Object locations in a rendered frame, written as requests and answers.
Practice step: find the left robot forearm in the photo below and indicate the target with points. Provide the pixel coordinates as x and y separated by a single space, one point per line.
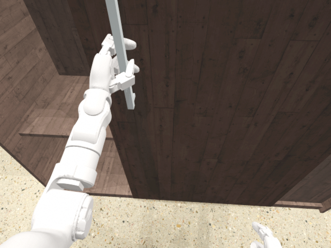
77 168

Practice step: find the left robot hand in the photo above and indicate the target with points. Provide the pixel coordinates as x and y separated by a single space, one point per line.
104 68

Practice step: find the left robot upper arm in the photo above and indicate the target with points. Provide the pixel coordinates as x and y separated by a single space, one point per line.
61 218

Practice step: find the handle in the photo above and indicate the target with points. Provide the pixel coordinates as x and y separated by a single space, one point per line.
117 33

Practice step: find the wardrobe door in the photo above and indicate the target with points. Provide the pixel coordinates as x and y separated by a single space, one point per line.
315 187
233 97

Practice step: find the right robot hand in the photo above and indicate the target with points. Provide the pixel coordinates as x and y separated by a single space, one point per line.
266 235

